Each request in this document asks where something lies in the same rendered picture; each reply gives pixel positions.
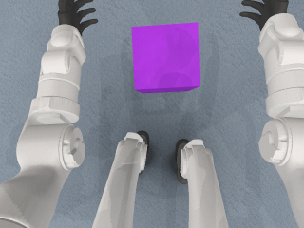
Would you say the right robot upper arm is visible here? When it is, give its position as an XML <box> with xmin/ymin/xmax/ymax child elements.
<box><xmin>258</xmin><ymin>116</ymin><xmax>304</xmax><ymax>228</ymax></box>

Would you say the robot right forearm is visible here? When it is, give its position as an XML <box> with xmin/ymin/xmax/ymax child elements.
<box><xmin>257</xmin><ymin>13</ymin><xmax>304</xmax><ymax>118</ymax></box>

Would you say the robot right hand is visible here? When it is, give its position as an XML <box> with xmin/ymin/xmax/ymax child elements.
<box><xmin>239</xmin><ymin>0</ymin><xmax>289</xmax><ymax>31</ymax></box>

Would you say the robot left hand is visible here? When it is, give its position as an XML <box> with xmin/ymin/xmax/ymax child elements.
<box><xmin>57</xmin><ymin>0</ymin><xmax>98</xmax><ymax>37</ymax></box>

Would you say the left robot upper arm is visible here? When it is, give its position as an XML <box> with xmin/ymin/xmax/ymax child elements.
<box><xmin>0</xmin><ymin>123</ymin><xmax>86</xmax><ymax>228</ymax></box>

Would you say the robot left forearm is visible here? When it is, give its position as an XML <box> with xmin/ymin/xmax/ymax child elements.
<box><xmin>16</xmin><ymin>24</ymin><xmax>86</xmax><ymax>165</ymax></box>

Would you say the left robot thigh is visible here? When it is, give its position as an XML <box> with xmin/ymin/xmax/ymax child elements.
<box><xmin>92</xmin><ymin>138</ymin><xmax>148</xmax><ymax>228</ymax></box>

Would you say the carton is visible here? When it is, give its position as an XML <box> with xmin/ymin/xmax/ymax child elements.
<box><xmin>131</xmin><ymin>22</ymin><xmax>200</xmax><ymax>94</ymax></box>

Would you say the left robot foot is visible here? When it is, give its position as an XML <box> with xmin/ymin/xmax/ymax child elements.
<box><xmin>137</xmin><ymin>130</ymin><xmax>150</xmax><ymax>175</ymax></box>

